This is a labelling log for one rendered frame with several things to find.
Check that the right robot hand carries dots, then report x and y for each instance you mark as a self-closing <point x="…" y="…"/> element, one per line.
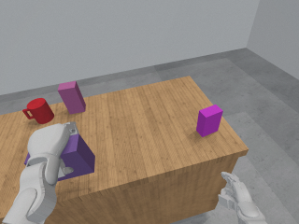
<point x="229" y="198"/>

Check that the left robot forearm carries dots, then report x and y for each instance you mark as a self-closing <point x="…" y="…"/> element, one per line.
<point x="37" y="197"/>

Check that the right robot forearm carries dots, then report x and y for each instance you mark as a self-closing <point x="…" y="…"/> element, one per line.
<point x="248" y="213"/>

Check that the left robot hand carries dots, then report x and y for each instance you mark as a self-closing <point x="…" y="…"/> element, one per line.
<point x="52" y="140"/>

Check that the table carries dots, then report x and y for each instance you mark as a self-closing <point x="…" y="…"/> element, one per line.
<point x="151" y="166"/>

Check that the sponge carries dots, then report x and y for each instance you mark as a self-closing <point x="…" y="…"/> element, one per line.
<point x="76" y="155"/>

